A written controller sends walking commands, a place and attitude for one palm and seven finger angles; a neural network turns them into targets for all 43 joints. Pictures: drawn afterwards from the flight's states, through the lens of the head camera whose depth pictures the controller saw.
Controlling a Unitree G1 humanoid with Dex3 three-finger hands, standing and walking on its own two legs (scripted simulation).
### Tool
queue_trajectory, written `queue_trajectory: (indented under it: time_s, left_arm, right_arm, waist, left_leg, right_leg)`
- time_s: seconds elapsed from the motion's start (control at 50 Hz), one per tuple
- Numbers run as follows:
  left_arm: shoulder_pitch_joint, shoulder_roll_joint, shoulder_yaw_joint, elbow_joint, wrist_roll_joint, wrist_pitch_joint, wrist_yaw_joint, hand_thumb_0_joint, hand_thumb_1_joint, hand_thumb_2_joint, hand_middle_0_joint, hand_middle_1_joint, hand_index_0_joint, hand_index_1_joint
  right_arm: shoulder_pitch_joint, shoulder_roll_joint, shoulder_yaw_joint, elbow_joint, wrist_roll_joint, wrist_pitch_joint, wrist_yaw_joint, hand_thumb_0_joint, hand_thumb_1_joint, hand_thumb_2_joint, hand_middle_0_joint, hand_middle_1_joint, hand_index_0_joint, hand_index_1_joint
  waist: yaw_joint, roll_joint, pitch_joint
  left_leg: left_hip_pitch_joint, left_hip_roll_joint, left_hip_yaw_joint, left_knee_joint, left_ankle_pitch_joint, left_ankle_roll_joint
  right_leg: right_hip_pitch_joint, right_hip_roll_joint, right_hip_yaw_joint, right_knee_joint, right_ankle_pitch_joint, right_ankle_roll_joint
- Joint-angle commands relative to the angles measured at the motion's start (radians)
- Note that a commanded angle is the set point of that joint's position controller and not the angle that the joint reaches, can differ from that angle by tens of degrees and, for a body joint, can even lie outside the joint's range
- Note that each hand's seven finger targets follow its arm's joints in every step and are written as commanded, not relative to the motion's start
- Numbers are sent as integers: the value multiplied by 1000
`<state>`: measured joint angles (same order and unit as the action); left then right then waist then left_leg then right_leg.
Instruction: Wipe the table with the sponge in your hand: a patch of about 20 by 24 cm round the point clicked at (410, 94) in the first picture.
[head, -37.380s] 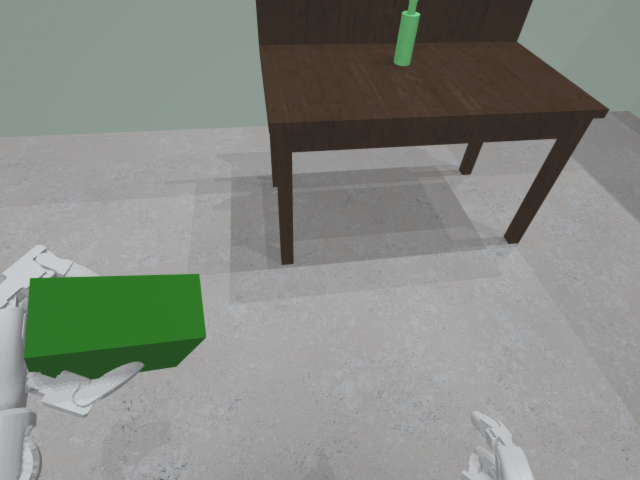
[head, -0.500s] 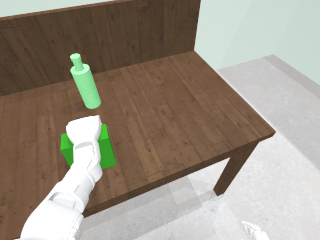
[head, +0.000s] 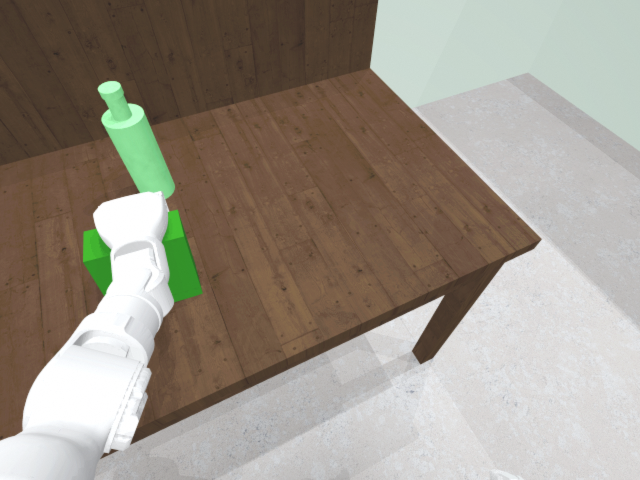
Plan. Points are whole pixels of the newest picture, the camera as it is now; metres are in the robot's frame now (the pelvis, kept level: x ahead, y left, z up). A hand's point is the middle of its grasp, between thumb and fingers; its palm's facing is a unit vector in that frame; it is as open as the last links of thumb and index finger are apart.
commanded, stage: wipe forward along the middle lane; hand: left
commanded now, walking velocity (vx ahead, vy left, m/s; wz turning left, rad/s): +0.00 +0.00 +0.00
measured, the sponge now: (152, 274) +0.42 +0.26 -0.05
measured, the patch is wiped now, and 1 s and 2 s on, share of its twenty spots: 0.95 0.95 0.95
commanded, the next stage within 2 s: slide back across to the first lane in 0.34 s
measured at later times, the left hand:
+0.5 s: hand (131, 222) +0.47 +0.28 +0.01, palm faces -0.11 -0.01 -0.99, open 10.4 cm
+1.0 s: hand (83, 236) +0.44 +0.34 +0.01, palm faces -0.11 -0.04 -0.99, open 10.4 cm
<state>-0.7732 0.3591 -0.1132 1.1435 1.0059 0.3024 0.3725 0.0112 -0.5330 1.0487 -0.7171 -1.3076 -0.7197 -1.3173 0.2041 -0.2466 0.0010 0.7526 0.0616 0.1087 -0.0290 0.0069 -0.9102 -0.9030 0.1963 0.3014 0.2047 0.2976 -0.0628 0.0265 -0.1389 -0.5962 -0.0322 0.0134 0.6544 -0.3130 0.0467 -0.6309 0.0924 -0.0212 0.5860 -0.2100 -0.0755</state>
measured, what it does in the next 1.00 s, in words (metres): stands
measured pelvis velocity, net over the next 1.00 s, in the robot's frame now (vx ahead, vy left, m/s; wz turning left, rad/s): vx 0.03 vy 0.04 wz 0.00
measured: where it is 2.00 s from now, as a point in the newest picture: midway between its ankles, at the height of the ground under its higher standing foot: outside the picture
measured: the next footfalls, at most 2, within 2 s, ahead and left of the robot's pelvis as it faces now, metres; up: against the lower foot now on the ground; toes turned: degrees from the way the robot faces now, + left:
none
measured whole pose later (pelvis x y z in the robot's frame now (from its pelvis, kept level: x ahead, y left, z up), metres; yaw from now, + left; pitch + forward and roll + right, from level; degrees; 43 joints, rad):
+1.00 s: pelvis +0.03 +0.04 +0.00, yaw +0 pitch +15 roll -3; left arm -0.71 0.48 -0.03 1.08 1.04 0.17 0.30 0.01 -0.52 1.05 -0.69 -1.33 -0.69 -1.34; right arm 0.27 -0.25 -0.02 0.73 0.05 0.12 0.01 0.01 -0.91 -0.90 0.20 0.30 0.21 0.30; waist -0.06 0.03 -0.15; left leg -0.55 -0.05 0.01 0.65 -0.35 0.10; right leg -0.57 0.07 -0.01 0.55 -0.23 -0.03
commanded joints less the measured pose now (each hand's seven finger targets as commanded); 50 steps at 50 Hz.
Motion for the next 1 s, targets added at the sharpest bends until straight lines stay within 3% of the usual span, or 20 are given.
queue_trajectory:
  time_s: [0.0,0.04,0.1,0.18,0.2,0.28,0.32,0.38,0.5,0.56,0.6,0.62,0.66,0.72,0.78,0.8,0.86,0.92,0.96,0.98]
  left_arm:
    - [-316,194,45,-62,16,5,26,0,100,1300,-1200,-1600,-1200,-1600]
    - [-347,185,17,-53,23,6,23,0,100,1300,-1200,-1600,-1200,-1600]
    - [-376,251,63,-37,29,2,23,0,100,1300,-1200,-1600,-1200,-1600]
    - [-359,233,37,-15,42,1,16,0,100,1300,-1200,-1600,-1200,-1600]
    - [-367,243,57,-17,37,-2,16,0,100,1300,-1200,-1600,-1200,-1600]
    - [-397,284,61,11,40,-2,12,0,100,1300,-1200,-1600,-1200,-1600]
    - [-423,329,88,19,44,-8,13,0,100,1300,-1200,-1600,-1200,-1600]
    - [-446,315,64,36,58,-9,7,0,100,1300,-1200,-1600,-1200,-1600]
    - [-409,361,115,-10,45,-37,-14,0,100,1300,-1200,-1600,-1200,-1600]
    - [-412,348,95,-28,49,-44,-17,0,100,1300,-1200,-1600,-1200,-1600]
    - [-389,417,155,-57,49,-55,-15,0,100,1300,-1200,-1600,-1200,-1600]
    - [-374,426,151,-60,55,-55,-15,0,100,1300,-1200,-1600,-1200,-1600]
    - [-373,399,132,-76,57,-57,-14,0,100,1300,-1200,-1600,-1200,-1600]
    - [-316,431,161,-87,63,-62,-18,0,100,1300,-1200,-1600,-1200,-1600]
    - [-264,373,124,-93,61,-65,-30,0,100,1300,-1200,-1600,-1200,-1600]
    - [-284,384,141,-122,49,-77,-34,0,100,1300,-1200,-1600,-1200,-1600]
    - [-258,324,91,-140,65,-93,-51,0,100,1300,-1200,-1600,-1200,-1600]
    - [-224,324,102,-177,63,-120,-60,0,100,1300,-1200,-1600,-1200,-1600]
    - [-262,304,79,-193,62,-131,-62,0,100,1300,-1200,-1600,-1200,-1600]
    - [-260,314,91,-186,66,-134,-60,0,100,1300,-1200,-1600,-1200,-1600]
  right_arm:
    - [7,-147,-42,-96,0,-37,-5,0,-900,-900,200,300,200,300]
    - [17,-149,-39,-95,0,-37,-5,0,-900,-900,200,300,200,300]
    - [36,-156,-40,-88,-3,-40,-4,0,-900,-900,200,300,200,300]
    - [57,-155,-42,-88,-5,-39,4,0,-900,-900,200,300,200,300]
    - [56,-155,-44,-87,-5,-40,6,0,-900,-900,200,300,200,300]
    - [78,-165,-42,-84,-6,-40,5,0,-900,-900,200,300,200,300]
    - [88,-172,-41,-78,-8,-43,5,0,-900,-900,200,300,200,300]
    - [104,-173,-42,-76,-10,-45,7,0,-900,-900,200,300,200,300]
    - [118,-171,-50,-91,-11,-45,14,0,-900,-900,200,300,200,300]
    - [124,-170,-51,-96,-8,-41,15,0,-900,-900,200,300,200,300]
    - [115,-177,-52,-96,-9,-38,15,0,-900,-900,200,300,200,300]
    - [121,-177,-51,-97,-8,-35,16,0,-900,-900,200,300,200,300]
    - [118,-174,-54,-99,-7,-34,18,0,-900,-900,200,300,200,300]
    - [114,-178,-55,-99,-9,-28,24,0,-900,-900,200,300,200,300]
    - [106,-172,-58,-107,-5,-23,28,0,-900,-900,200,300,200,300]
    - [93,-172,-60,-106,-3,-24,26,0,-900,-900,200,300,200,300]
    - [106,-170,-69,-105,-6,-19,26,0,-900,-900,200,300,200,300]
    - [103,-170,-74,-104,-7,-14,26,0,-900,-900,200,300,200,300]
    - [96,-169,-76,-100,-8,-6,23,0,-900,-900,200,300,200,300]
    - [95,-171,-76,-98,-9,-4,23,0,-900,-900,200,300,200,300]
  waist:
    - [-24,-74,-298]
    - [-42,-63,-282]
    - [-37,-62,-313]
    - [-40,-30,-322]
    - [-35,-10,-332]
    - [-57,-53,-313]
    - [-56,-37,-318]
    - [-68,-17,-315]
    - [-27,28,-420]
    - [-35,14,-383]
    - [-12,16,-404]
    - [-8,19,-408]
    - [-14,13,-375]
    - [8,37,-368]
    - [7,40,-330]
    - [8,45,-331]
    - [-3,44,-318]
    - [9,72,-325]
    - [-11,52,-296]
    - [-6,35,-281]
  left_leg:
    - [23,10,-32,-63,123,6]
    - [22,11,-30,-61,109,7]
    - [7,11,-32,-53,126,9]
    - [13,11,-29,-42,143,5]
    - [22,14,-30,-41,163,7]
    - [-13,13,-30,-34,131,9]
    - [-21,13,-30,-29,132,10]
    - [-15,16,-33,-26,132,9]
    - [44,20,-43,-22,215,6]
    - [57,24,-46,-33,203,8]
    - [74,24,-52,-40,242,7]
    - [79,20,-55,-44,248,5]
    - [96,23,-55,-54,252,5]
    - [121,23,-60,-59,303,0]
    - [150,26,-66,-70,325,-8]
    - [171,32,-73,-72,352,-10]
    - [223,40,-89,-67,398,-19]
    - [287,52,-110,-58,515,-38]
    - [295,56,-120,-61,481,-43]
    - [287,57,-121,-67,454,-42]
  right_leg:
    - [270,-60,93,-68,179,29]
    - [247,-59,89,-69,157,33]
    - [266,-60,93,-58,189,31]
    - [249,-56,85,-49,205,30]
    - [247,-55,83,-45,221,27]
    - [242,-54,87,-51,200,35]
    - [237,-54,87,-42,197,34]
    - [206,-49,77,-39,181,31]
    - [247,-42,66,-19,229,22]
    - [232,-39,59,-34,203,26]
    - [263,-40,62,-31,233,21]
    - [273,-38,61,-30,232,22]
    - [262,-37,53,-43,225,22]
    - [279,-36,53,-39,260,14]
    - [262,-33,42,-52,253,12]
    - [259,-34,43,-53,259,8]
    - [221,-28,31,-56,248,7]
    - [197,-26,28,-48,261,3]
    - [166,-25,24,-57,226,6]
    - [161,-24,21,-58,205,4]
